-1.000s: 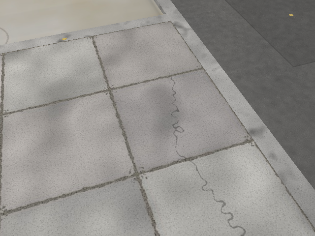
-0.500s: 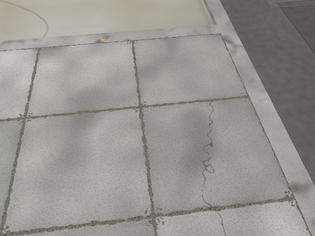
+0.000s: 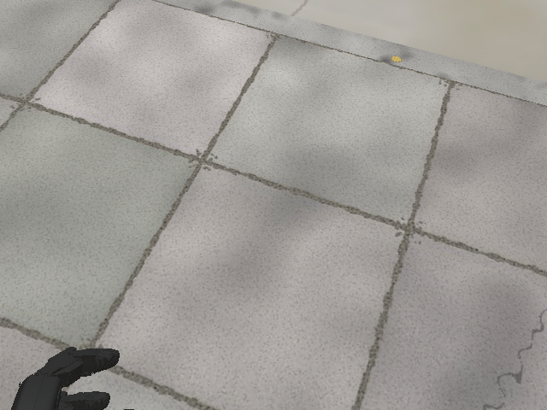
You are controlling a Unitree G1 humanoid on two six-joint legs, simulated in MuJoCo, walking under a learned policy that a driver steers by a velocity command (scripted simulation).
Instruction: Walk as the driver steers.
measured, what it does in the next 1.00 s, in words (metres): walks ahead: right foot, then left foot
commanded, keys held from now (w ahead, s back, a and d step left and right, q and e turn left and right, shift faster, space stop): q+shift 0.18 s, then shift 0.48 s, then w+shift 0.04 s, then w+e+shift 0.30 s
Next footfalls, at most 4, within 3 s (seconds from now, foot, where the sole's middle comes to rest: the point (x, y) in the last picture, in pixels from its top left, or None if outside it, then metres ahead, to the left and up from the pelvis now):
0.22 right None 0.23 -0.16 -0.77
0.62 left None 0.07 0.04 -0.77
1.12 right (351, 386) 0.42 -0.18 -0.77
1.56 left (321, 243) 0.80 -0.14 -0.77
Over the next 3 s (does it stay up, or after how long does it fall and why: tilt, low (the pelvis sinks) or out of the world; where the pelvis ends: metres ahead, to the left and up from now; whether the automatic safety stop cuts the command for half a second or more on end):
stays up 0.95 -0.02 0.01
